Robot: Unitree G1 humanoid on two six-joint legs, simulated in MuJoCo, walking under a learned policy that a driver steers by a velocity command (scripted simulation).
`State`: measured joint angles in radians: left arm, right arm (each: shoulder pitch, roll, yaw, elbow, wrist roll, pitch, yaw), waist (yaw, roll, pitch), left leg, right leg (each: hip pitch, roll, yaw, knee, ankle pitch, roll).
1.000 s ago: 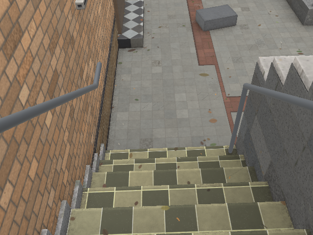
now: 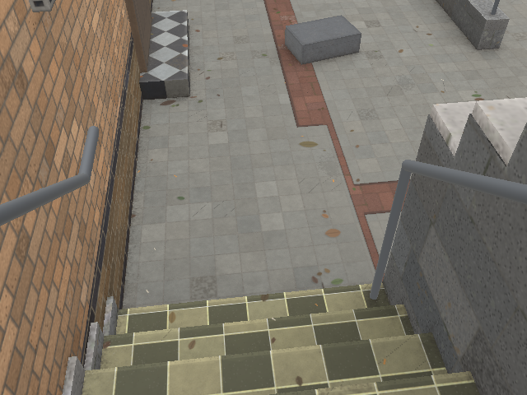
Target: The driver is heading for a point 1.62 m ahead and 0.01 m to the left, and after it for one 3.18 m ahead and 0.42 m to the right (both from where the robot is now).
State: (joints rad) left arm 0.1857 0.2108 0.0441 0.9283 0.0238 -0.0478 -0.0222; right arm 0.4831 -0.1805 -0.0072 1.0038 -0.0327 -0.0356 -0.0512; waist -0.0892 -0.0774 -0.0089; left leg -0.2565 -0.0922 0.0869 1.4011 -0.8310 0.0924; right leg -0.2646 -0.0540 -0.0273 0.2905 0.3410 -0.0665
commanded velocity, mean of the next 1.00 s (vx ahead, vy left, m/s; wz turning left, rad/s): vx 0.05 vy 0.00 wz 0.00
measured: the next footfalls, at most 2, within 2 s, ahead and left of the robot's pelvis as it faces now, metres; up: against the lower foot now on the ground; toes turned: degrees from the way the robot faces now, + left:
left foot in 0.42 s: +0.13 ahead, +0.14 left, +0.00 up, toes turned -1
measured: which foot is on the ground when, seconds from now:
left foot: down 0.00-0.00, up 0.02-0.40, down 0.42-1.00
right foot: down 0.00-1.00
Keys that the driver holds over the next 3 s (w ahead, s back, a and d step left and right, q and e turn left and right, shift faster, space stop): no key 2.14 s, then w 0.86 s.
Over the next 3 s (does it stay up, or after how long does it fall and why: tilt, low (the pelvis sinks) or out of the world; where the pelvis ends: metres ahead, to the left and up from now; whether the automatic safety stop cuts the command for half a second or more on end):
stays up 0.36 0.12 -0.28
